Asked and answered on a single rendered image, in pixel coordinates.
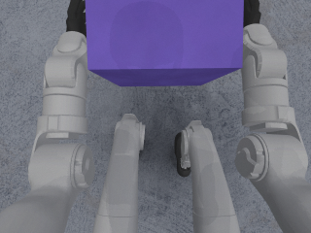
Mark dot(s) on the carton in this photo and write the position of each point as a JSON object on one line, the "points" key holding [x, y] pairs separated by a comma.
{"points": [[164, 42]]}

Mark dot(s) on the robot right hand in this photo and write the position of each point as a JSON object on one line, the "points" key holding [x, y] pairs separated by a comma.
{"points": [[251, 13]]}

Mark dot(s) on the right robot forearm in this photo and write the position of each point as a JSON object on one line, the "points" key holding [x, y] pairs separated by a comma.
{"points": [[265, 85]]}

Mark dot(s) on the left robot forearm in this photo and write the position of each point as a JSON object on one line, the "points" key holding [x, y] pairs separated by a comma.
{"points": [[64, 93]]}

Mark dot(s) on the right robot upper arm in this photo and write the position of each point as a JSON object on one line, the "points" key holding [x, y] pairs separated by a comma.
{"points": [[276, 165]]}

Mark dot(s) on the robot left shin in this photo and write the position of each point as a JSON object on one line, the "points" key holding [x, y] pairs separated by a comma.
{"points": [[125, 116]]}

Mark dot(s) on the robot left hand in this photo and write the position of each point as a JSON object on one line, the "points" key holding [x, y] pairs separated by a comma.
{"points": [[76, 20]]}

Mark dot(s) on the left robot upper arm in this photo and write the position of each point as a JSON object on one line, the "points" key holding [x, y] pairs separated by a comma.
{"points": [[57, 174]]}

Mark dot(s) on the left robot thigh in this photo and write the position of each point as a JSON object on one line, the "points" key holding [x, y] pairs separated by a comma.
{"points": [[118, 207]]}

